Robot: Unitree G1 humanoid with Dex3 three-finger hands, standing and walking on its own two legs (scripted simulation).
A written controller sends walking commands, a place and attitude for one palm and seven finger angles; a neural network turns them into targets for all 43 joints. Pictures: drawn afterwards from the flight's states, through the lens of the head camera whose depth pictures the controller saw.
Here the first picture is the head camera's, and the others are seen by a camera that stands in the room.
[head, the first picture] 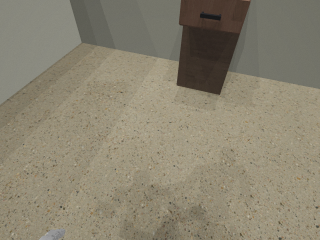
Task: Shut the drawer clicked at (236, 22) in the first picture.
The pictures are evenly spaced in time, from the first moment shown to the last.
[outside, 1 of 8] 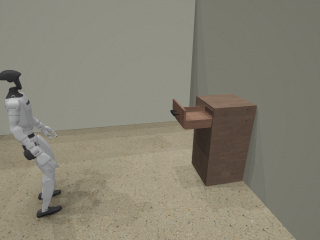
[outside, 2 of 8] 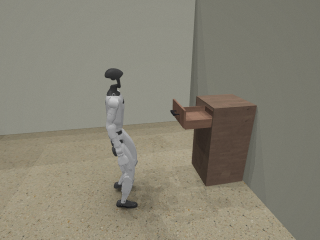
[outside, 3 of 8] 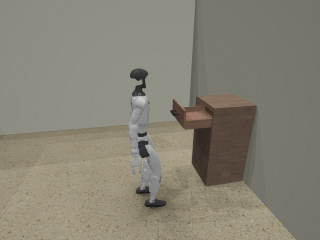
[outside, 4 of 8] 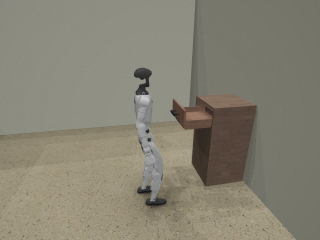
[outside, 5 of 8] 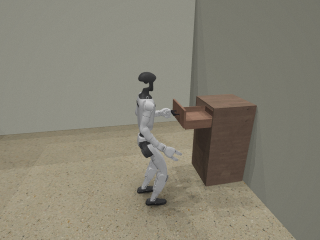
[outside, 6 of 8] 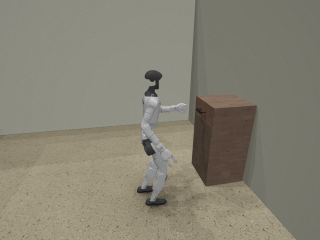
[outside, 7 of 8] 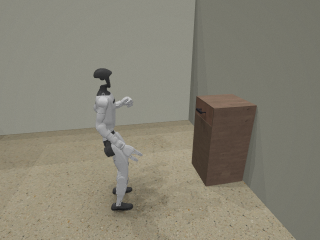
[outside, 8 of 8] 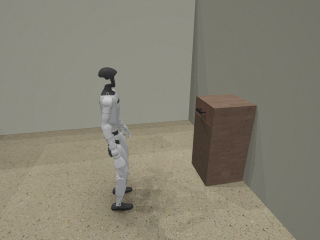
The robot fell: no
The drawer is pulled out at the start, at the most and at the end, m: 0.29 0.29 0.00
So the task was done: yes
